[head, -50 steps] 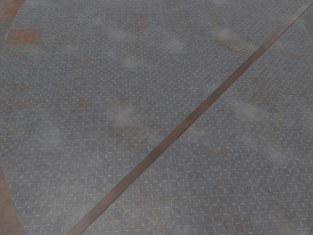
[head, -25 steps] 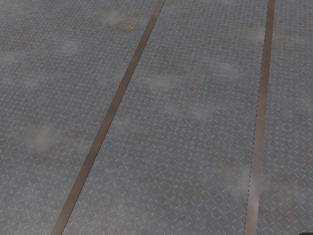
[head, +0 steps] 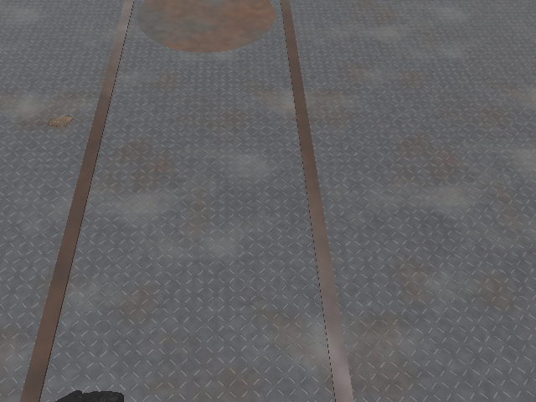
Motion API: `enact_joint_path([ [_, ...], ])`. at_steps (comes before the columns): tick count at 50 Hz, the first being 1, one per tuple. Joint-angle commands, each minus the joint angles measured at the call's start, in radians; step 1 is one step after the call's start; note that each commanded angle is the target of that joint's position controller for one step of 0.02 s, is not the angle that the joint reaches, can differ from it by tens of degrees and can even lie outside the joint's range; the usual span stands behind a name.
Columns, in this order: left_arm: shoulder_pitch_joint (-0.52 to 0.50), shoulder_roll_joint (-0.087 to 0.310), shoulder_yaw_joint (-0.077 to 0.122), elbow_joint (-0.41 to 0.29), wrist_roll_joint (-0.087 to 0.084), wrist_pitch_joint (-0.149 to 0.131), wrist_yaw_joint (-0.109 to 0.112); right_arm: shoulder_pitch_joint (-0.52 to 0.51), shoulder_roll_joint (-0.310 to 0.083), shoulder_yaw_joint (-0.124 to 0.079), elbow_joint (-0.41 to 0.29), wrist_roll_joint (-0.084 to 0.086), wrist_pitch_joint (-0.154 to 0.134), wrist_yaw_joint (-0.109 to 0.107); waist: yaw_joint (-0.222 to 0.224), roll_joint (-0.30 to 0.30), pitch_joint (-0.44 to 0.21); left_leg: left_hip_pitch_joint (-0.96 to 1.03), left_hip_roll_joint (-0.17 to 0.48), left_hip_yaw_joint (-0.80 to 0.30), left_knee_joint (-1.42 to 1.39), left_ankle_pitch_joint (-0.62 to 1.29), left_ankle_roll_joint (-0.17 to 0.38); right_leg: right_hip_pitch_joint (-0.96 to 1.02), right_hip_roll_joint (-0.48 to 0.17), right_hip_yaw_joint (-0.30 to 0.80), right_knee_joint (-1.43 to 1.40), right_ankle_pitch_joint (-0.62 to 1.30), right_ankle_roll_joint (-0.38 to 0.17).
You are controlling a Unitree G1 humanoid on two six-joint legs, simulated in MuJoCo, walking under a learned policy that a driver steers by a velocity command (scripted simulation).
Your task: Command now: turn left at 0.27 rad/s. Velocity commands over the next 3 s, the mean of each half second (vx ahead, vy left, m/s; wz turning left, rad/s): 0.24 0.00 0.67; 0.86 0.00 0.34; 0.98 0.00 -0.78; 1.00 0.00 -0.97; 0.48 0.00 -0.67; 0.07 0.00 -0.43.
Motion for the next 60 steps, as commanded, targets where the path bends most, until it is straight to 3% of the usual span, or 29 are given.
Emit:
enact_joint_path([
  [1, 0.017, 0.167, 0.067, -0.06, -0.003, -0.012, 0.012, -0.108, -0.228, -0.05, -0.114, 0.033, -0.013, -0.003, 0.058, 0.191, -0.041, 0.01, 0.193, -0.339, -0.159, 0.15, 0.131, 0.032, -0.025, -0.072, -0.001, 0.005, 0.012],
  [6, 0.06, 0.102, 0.07, -0.037, -0.025, -0.038, 0.009, -0.057, -0.208, -0.067, -0.142, 0.045, 0.015, -0.029, 0.039, 0.219, -0.124, 0.162, 0.219, -0.463, -0.071, 0.413, 0.197, -0.069, -0.002, -0.108, 0.036, -0.087, 0.023],
  [9, 0.122, 0.099, 0.08, -0.005, -0.035, -0.05, -0.002, -0.113, -0.197, -0.075, -0.177, 0.059, 0.045, -0.038, 0.068, 0.17, -0.165, 0.088, 0.164, -0.425, 0.006, 0.423, 0.148, 0.064, -0.043, -0.098, -0.114, 0.067, 0.012],
  [10, 0.118, 0.154, 0.096, 0.0, -0.025, -0.047, -0.001, -0.125, -0.167, -0.067, -0.2, 0.065, 0.05, -0.038, 0.046, 0.049, -0.148, -0.054, 0.081, -0.32, 0.095, 0.265, 0.089, 0.16, -0.146, -0.013, -0.149, 0.284, -0.036],
  [11, 0.096, 0.206, 0.111, 0.003, -0.009, -0.042, 0.001, -0.087, -0.156, -0.063, -0.205, 0.066, 0.048, -0.035, 0.016, -0.166, -0.11, -0.252, -0.044, -0.148, 0.217, -0.059, 0.014, 0.244, -0.307, 0.146, -0.18, 0.599, -0.139],
  [12, 0.088, 0.179, 0.107, -0.012, 0.003, -0.045, 0.005, -0.046, -0.184, -0.073, -0.182, 0.048, 0.046, -0.029, 0.023, -0.191, -0.123, -0.386, -0.029, -0.077, 0.441, -0.364, -0.031, 0.32, -0.468, 0.247, -0.218, 0.626, -0.244],
  [13, 0.11, 0.154, 0.098, -0.018, -0.006, -0.05, 0.009, -0.054, -0.21, -0.081, -0.179, 0.045, 0.043, -0.022, 0.035, -0.082, -0.115, -0.453, 0.05, -0.07, 0.566, -0.321, -0.039, 0.328, -0.491, 0.236, -0.248, 0.413, -0.251],
  [14, 0.116, 0.137, 0.091, -0.016, -0.022, -0.058, 0.015, -0.079, -0.196, -0.077, -0.178, 0.053, 0.048, -0.015, 0.043, -0.021, -0.079, -0.501, 0.098, -0.056, 0.604, -0.227, -0.042, 0.327, -0.444, 0.185, -0.286, 0.1, -0.215],
  [15, 0.13, 0.144, 0.09, -0.007, -0.04, -0.068, 0.02, -0.104, -0.174, -0.067, -0.185, 0.054, 0.048, -0.006, 0.063, -0.028, -0.022, -0.588, 0.119, -0.047, 0.626, -0.148, -0.049, 0.348, -0.405, 0.156, -0.329, -0.079, -0.184],
  [22, 0.29, 0.173, 0.085, 0.053, -0.016, -0.115, 0.008, -0.184, -0.124, -0.034, -0.229, 0.06, 0.003, 0.025, 0.138, -0.037, 0.086, -0.738, 0.178, 0.016, 0.669, 0.042, -0.057, 0.397, -0.368, -0.082, -0.417, -0.02, -0.131],
  [23, 0.362, 0.162, 0.07, 0.095, 0.024, -0.113, -0.012, -0.24, -0.138, -0.036, -0.222, -0.074, 0.049, 0.061, 0.148, 0.014, 0.113, -0.686, 0.134, 0.082, 0.659, 0.022, -0.043, 0.335, -0.356, -0.158, -0.446, -0.009, -0.108],
  [27, 0.352, 0.147, 0.06, 0.133, 0.019, -0.127, -0.011, -0.284, -0.111, -0.021, -0.241, -0.026, 0.062, 0.106, 0.124, -0.083, 0.17, -0.619, 0.165, 0.137, 0.53, 0.097, 0.005, 0.287, -0.355, -0.308, -0.475, 0.078, -0.074],
  [30, 0.4, 0.162, 0.06, 0.182, 0.018, -0.121, -0.002, -0.357, -0.086, 0.0, -0.262, -0.026, 0.056, 0.108, 0.127, -0.066, 0.187, -0.579, 0.145, 0.216, 0.394, 0.009, 0.076, 0.377, -0.372, -0.407, -0.447, 0.305, -0.071],
  [33, 0.39, 0.22, 0.063, 0.21, 0.011, -0.101, 0.006, -0.196, -0.1, -0.006, -0.221, -0.021, 0.054, 0.074, 0.0, -0.103, 0.032, -0.209, -0.014, 0.33, 0.303, -0.134, 0.171, 0.376, -0.38, -0.501, -0.139, 1.217, -0.056],
  [34, 0.386, 0.26, 0.07, 0.209, 0.003, -0.092, 0.005, -0.027, -0.134, -0.024, -0.18, -0.021, 0.046, 0.062, -0.086, -0.121, -0.067, 0.02, -0.063, 0.308, 0.283, -0.177, 0.2, 0.302, -0.407, -0.488, 0.073, 1.328, -0.067],
  [35, 0.353, 0.261, 0.064, 0.196, -0.003, -0.095, 0.001, 0.214, -0.182, -0.054, -0.101, -0.031, 0.037, 0.046, -0.202, -0.095, -0.172, 0.378, -0.061, 0.192, 0.164, -0.114, 0.232, 0.089, -0.396, -0.478, 0.355, 1.166, -0.058],
  [36, 0.381, 0.131, 0.034, 0.149, -0.019, -0.105, -0.021, 0.192, -0.287, -0.088, -0.074, -0.018, 0.039, 0.03, -0.118, 0.208, -0.279, 0.762, 0.173, -0.242, 0.001, -0.393, 0.252, -0.362, -0.216, -0.464, 0.748, 0.131, -0.009],
  [37, 0.361, 0.141, 0.024, 0.077, -0.031, -0.124, -0.032, 0.232, -0.351, -0.095, -0.119, -0.026, 0.041, 0.02, -0.114, 0.189, -0.469, 0.816, 0.425, -0.734, -0.198, -0.566, 0.317, -0.483, -0.131, -0.245, 0.999, -0.13, -0.006],
  [38, 0.174, 0.196, 0.04, 0.063, -0.037, -0.128, -0.026, 0.224, -0.306, -0.088, -0.093, -0.034, 0.043, 0.008, -0.167, 0.019, -0.329, 0.695, 0.385, -0.61, -0.244, -0.461, 0.266, -0.558, -0.156, -0.158, 1.036, 0.011, -0.022],
  [39, 0.216, 0.149, 0.029, 0.073, -0.052, -0.129, -0.022, 0.213, -0.27, -0.076, -0.045, -0.041, 0.027, -0.007, -0.099, 0.025, -0.15, 0.495, 0.399, -0.462, -0.248, -0.288, 0.243, -0.541, -0.185, -0.168, 0.989, 0.052, -0.028],
  [40, 0.237, 0.121, 0.019, 0.095, -0.035, -0.121, -0.027, 0.166, -0.208, -0.057, -0.027, -0.047, -0.001, -0.012, -0.039, -0.026, -0.072, 0.332, 0.35, -0.334, -0.247, -0.195, 0.208, -0.476, -0.231, -0.134, 0.883, 0.076, -0.037],
  [43, 0.36, 0.09, 0.021, 0.189, -0.018, -0.057, -0.05, 0.098, -0.113, -0.022, -0.003, -0.023, -0.058, -0.007, 0.064, 0.055, 0.023, 0.082, 0.272, -0.108, -0.338, -0.099, 0.117, -0.312, -0.251, -0.089, 0.762, 0.122, -0.029],
  [47, 0.199, 0.061, 0.024, 0.184, -0.035, -0.035, -0.067, 0.164, -0.092, -0.015, 0.053, -0.008, -0.095, 0.014, 0.03, 0.097, 0.143, 0.087, 0.186, 0.146, -0.415, 0.196, -0.012, -0.454, -0.21, -0.13, 0.621, 0.279, -0.044],
  [51, 0.049, 0.051, 0.012, 0.15, -0.036, -0.056, -0.081, 0.226, -0.06, 0.008, 0.09, -0.006, -0.106, 0.002, 0.001, 0.101, 0.149, 0.22, 0.153, 0.298, -0.422, 0.648, -0.045, -0.506, -0.141, -0.273, 0.437, 0.406, -0.085],
  [54, 0.017, 0.047, -0.004, 0.13, -0.03, -0.06, -0.092, 0.212, -0.094, 0.016, 0.097, -0.002, -0.103, -0.029, 0.035, 0.101, 0.106, 0.302, 0.175, 0.364, -0.371, 1.085, -0.07, -0.378, -0.078, -0.397, 0.246, 0.427, -0.12],
  [56, 0.081, 0.086, 0.002, 0.142, -0.028, -0.046, -0.091, 0.2, -0.157, 0.005, 0.098, -0.005, -0.095, -0.066, 0.095, 0.149, 0.024, 0.391, 0.225, 0.37, -0.232, 1.435, -0.08, -0.239, -0.023, -0.436, 0.194, 0.403, -0.145],
  [58, 0.341, 0.167, 0.034, 0.211, -0.021, -0.027, -0.081, 0.121, -0.22, -0.014, 0.071, -0.019, -0.066, -0.092, 0.244, 0.17, -0.093, 0.379, 0.27, 0.348, 0.099, 1.607, -0.077, 0.026, 0.025, -0.415, 0.184, 0.291, -0.187],
  [59, 0.591, 0.221, 0.065, 0.281, -0.018, -0.024, -0.069, 0.017, -0.246, -0.024, 0.039, -0.029, -0.05, -0.093, 0.374, 0.147, -0.154, 0.233, 0.268, 0.318, 0.444, 1.493, -0.063, 0.258, -0.007, -0.31, 0.133, 0.229, -0.255],
  [60, 0.68, 0.242, 0.087, 0.322, -0.044, -0.032, -0.05, -0.06, -0.209, -0.024, 0.032, -0.018, -0.037, -0.069, 0.416, -0.022, -0.126, 0.029, 0.1, 0.332, 0.948, 0.591, -0.036, 0.405, -0.068, -0.21, -0.02, 0.273, -0.329],
])
Next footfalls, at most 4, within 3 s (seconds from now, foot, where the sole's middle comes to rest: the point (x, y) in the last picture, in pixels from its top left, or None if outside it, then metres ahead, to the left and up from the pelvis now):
0.70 left None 0.24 0.30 -0.77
1.20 right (83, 354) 0.62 0.47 -0.77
1.58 left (2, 247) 0.95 0.78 -0.77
2.04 right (116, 160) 1.32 0.51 -0.77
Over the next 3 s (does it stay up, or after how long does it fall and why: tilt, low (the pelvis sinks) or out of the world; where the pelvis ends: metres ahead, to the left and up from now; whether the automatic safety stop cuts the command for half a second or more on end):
stays up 1.52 0.48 0.00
